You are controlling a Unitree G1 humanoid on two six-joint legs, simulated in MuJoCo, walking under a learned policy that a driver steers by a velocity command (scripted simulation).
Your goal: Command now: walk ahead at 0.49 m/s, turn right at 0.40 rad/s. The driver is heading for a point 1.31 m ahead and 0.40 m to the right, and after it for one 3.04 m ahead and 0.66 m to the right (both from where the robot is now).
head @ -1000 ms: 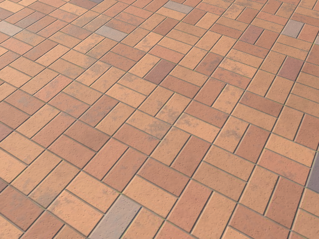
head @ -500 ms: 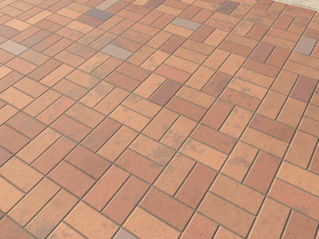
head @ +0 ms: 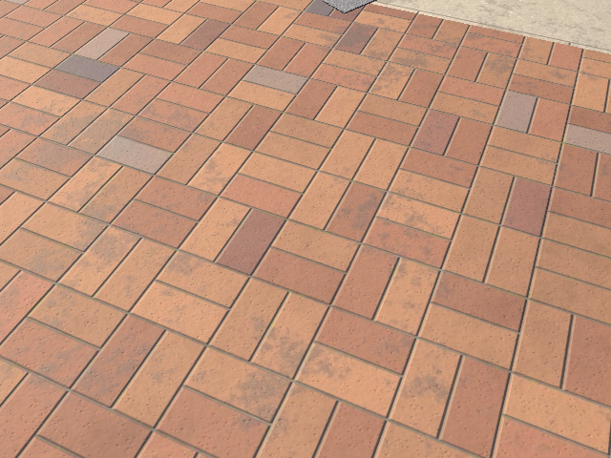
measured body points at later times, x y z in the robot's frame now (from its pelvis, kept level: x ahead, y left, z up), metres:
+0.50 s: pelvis +0.27 -0.10 -0.01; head +0.31 -0.12 +0.44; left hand +0.44 +0.13 -0.12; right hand +0.33 -0.39 -0.12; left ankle +0.27 +0.08 -0.65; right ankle +0.30 -0.17 -0.74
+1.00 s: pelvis +0.56 -0.14 +0.00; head +0.59 -0.14 +0.45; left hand +0.79 +0.04 -0.12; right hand +0.51 -0.43 -0.11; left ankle +0.64 -0.07 -0.74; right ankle +0.44 -0.24 -0.65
